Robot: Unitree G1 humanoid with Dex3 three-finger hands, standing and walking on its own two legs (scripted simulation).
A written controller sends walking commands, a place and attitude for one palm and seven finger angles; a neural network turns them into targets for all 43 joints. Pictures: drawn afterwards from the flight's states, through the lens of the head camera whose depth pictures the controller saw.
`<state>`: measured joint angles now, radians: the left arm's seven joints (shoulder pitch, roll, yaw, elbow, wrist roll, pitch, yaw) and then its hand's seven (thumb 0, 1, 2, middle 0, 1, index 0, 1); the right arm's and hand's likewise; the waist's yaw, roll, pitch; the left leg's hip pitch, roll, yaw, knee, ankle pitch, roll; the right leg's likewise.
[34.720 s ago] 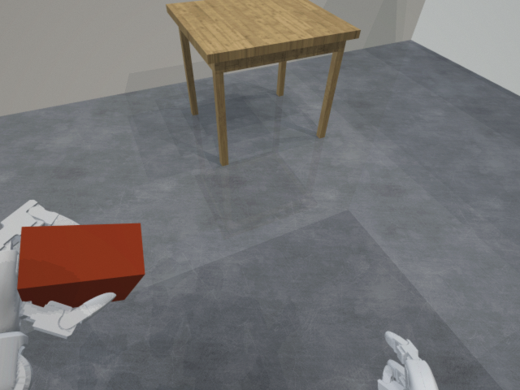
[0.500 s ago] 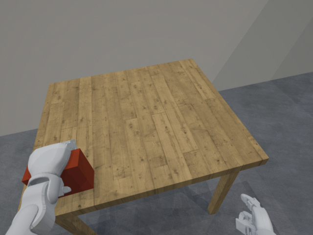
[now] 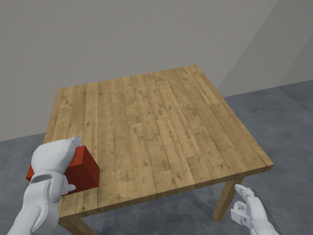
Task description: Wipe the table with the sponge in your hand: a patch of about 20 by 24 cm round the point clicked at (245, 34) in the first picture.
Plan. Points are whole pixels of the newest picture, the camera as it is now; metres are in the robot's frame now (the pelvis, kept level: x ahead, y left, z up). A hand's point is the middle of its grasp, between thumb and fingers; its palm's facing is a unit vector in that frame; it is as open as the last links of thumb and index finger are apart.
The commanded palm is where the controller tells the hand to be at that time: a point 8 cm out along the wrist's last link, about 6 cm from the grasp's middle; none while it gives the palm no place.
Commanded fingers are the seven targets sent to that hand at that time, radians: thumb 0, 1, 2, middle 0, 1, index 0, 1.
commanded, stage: lift the sponge slowly off the table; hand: left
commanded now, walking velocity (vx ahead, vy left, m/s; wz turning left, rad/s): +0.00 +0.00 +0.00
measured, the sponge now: (70, 176) +0.23 +0.28 +0.03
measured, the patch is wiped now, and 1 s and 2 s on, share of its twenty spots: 1.00 1.00 1.00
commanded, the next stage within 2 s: bring the sponge back beside the body in 0.16 s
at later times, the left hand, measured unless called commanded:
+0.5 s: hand (64, 164) +0.23 +0.28 +0.08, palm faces +0.01 -0.09 -1.00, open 10.2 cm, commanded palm +0.21 +0.28 +0.15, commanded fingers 0.00 0.10 1.30 -1.20 -1.60 -1.20 -1.60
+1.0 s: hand (54, 168) +0.21 +0.28 +0.10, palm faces +0.07 -0.10 -0.99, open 10.2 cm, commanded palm +0.18 +0.28 +0.17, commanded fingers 0.00 0.10 1.30 -1.20 -1.60 -1.20 -1.60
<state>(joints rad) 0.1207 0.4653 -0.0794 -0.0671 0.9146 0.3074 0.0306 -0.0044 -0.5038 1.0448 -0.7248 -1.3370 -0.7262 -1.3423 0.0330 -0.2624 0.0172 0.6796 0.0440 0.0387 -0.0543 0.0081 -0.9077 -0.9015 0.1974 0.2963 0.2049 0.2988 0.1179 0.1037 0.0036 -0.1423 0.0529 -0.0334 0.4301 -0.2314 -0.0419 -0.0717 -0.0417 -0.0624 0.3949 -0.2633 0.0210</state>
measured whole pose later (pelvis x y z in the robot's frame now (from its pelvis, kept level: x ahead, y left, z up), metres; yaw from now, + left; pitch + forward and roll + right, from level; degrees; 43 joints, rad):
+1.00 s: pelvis -0.01 +0.00 +0.00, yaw +0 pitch -4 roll -1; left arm 0.19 0.50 -0.03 -0.23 0.88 0.34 0.01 0.00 -0.51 1.04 -0.73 -1.33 -0.73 -1.34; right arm 0.02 -0.25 0.04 0.66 0.04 0.04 -0.05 0.01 -0.91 -0.90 0.20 0.30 0.21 0.30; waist 0.13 0.11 0.01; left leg -0.13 0.06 -0.03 0.42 -0.22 -0.05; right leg -0.06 -0.04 -0.06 0.38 -0.25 0.02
